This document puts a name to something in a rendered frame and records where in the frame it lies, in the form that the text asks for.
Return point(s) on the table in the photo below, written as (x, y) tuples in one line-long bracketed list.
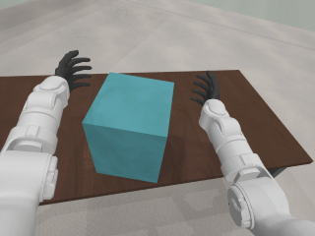
[(189, 156)]

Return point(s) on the carton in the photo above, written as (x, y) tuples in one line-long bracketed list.
[(127, 126)]

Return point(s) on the robot left upper arm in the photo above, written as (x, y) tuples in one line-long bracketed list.
[(26, 179)]

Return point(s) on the robot left hand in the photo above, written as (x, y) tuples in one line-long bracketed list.
[(66, 70)]

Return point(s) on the left robot forearm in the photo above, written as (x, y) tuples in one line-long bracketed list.
[(36, 130)]

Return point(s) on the robot right upper arm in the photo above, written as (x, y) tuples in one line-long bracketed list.
[(259, 205)]

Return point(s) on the robot right hand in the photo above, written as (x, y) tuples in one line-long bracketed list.
[(212, 89)]

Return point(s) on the right robot forearm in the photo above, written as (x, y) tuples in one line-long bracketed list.
[(238, 162)]

